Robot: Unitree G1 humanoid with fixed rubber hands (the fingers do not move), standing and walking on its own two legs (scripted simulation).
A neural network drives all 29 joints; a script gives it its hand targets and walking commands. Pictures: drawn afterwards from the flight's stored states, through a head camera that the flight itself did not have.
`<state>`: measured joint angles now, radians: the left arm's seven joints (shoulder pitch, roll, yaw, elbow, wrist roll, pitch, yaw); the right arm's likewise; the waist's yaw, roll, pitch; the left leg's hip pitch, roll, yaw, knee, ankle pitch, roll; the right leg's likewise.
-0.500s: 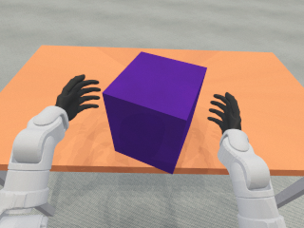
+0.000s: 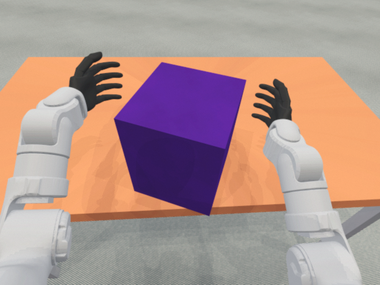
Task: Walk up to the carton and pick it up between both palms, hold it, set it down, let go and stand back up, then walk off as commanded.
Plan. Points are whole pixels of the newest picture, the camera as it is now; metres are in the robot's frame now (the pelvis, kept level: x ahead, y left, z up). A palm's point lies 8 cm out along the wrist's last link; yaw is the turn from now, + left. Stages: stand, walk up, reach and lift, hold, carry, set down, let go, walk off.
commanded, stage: reach and lift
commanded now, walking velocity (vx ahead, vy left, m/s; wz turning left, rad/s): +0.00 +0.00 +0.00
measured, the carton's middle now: (185, 140) +0.41 -0.03 +0.07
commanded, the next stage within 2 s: none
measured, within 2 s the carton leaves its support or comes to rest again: neither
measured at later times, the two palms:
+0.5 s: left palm (94, 82) +0.47 +0.14 +0.21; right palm (271, 110) +0.38 -0.21 +0.17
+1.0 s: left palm (104, 115) +0.46 +0.14 +0.13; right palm (262, 137) +0.37 -0.20 +0.11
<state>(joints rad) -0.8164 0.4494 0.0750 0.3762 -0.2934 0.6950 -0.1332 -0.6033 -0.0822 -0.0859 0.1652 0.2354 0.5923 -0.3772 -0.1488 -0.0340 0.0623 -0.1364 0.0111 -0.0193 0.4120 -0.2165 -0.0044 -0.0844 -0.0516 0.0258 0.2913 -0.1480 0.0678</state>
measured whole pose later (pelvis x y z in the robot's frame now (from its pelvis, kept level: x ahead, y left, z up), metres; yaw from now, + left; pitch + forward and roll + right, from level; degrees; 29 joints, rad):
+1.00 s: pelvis +0.00 +0.00 +0.00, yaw +0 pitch +5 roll -2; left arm -0.96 0.39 -0.10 1.09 -0.27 0.12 -0.09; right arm -0.72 -0.07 -0.03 0.77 0.24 0.13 -0.31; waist -0.18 -0.03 -0.05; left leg -0.35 0.01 -0.02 0.48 -0.22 0.00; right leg -0.29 -0.05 0.03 0.34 -0.14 0.07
